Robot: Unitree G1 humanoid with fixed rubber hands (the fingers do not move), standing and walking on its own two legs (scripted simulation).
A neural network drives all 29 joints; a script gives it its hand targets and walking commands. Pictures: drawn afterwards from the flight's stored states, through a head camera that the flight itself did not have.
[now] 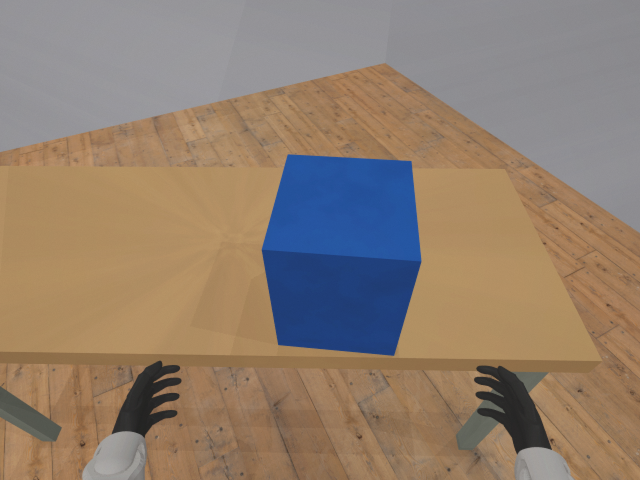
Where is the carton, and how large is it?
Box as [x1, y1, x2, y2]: [262, 154, 421, 355]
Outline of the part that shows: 288,154 262,247 262,254 278,344 393,355 421,261 411,161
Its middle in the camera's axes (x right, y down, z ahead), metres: +0.04 +0.03 +0.65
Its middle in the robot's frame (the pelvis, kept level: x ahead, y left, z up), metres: +0.45 -0.02 -0.02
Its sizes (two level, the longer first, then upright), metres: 0.210 0.200 0.250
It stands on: a table, 0.64 m high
